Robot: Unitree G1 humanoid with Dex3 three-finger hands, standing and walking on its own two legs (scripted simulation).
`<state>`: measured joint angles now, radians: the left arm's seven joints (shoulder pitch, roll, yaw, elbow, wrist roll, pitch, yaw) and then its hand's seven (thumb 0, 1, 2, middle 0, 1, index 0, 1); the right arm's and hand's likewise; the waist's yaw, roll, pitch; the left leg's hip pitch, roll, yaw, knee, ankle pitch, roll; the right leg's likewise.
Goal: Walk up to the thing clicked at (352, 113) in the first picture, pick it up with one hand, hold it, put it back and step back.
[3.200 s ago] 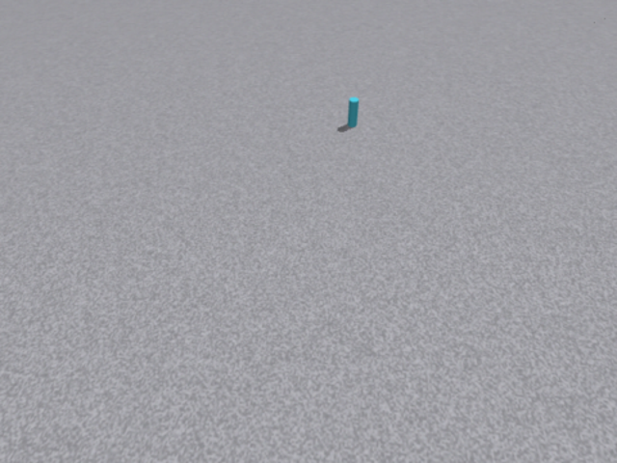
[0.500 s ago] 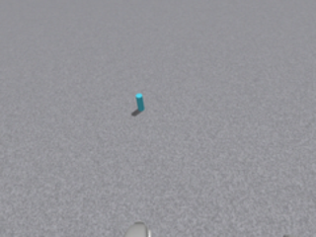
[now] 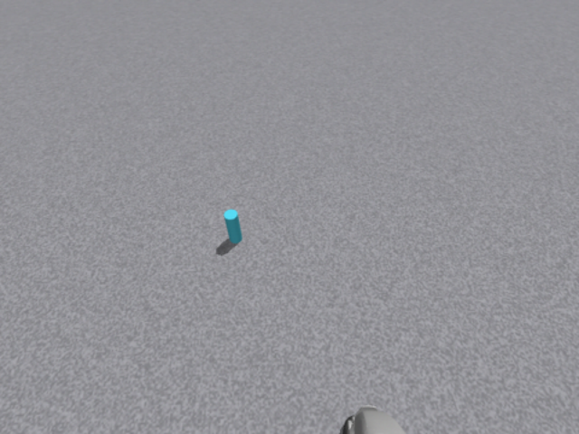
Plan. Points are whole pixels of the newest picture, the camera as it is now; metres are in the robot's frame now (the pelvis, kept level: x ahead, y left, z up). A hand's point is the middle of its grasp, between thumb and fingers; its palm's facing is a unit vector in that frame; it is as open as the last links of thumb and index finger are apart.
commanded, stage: walk up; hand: left
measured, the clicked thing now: (233, 226) +1.00 +0.25 -0.69
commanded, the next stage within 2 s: none
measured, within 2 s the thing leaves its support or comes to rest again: neither
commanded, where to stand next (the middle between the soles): +0.66 +0.04 m, yaw -1 degrees
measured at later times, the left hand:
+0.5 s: hand (125, 396) +0.22 +0.28 -0.13, palm faces +0.03 -0.92 -0.38, open 7.4 cm
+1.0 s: hand (147, 278) +0.43 +0.30 -0.14, palm faces -0.10 -0.93 -0.35, open 7.4 cm
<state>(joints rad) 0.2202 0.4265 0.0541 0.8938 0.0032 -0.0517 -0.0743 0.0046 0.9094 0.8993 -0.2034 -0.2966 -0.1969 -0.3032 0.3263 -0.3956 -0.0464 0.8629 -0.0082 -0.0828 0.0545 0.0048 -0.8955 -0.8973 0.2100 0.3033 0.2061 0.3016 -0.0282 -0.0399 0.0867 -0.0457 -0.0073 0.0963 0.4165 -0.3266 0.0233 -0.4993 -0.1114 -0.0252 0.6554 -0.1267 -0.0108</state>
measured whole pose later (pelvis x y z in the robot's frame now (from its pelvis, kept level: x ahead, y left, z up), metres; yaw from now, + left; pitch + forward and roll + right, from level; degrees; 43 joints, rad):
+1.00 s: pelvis +0.36 +0.03 +0.00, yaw -2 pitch -3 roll +2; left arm 0.26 0.41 0.05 0.91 0.01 -0.03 -0.07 0.01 0.91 0.90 -0.20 -0.30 -0.20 -0.30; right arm 0.36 -0.41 -0.05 0.85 -0.02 -0.07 0.04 0.00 -0.90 -0.90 0.21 0.30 0.21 0.30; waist -0.03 -0.03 0.09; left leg -0.09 0.01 0.14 0.45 -0.31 0.02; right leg -0.45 -0.10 -0.01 0.65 -0.18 -0.01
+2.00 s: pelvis +0.55 +0.04 -0.02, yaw -2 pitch -3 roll -1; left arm 0.21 0.37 0.03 0.99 0.01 -0.02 0.00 0.00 0.91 0.90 -0.20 -0.30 -0.20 -0.30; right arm 0.17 -0.39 -0.01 0.90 0.00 -0.01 0.00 0.01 -0.90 -0.90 0.21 0.30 0.20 0.30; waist 0.00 0.04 0.12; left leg -0.33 0.06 0.05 0.69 -0.33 0.00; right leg -0.30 -0.02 -0.03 0.64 -0.28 0.01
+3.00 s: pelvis +0.58 +0.04 +0.01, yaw -1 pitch -2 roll +0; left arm 0.09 0.34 0.01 1.17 0.00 -0.01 -0.01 0.00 0.91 0.90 -0.20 -0.30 -0.20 -0.30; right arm 0.06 -0.34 0.00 1.15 -0.01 -0.02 0.01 0.00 -0.90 -0.90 0.21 0.30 0.20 0.30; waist 0.01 0.00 0.04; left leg -0.12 0.03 0.05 0.32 -0.16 -0.01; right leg -0.11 -0.03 -0.04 0.32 -0.16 0.02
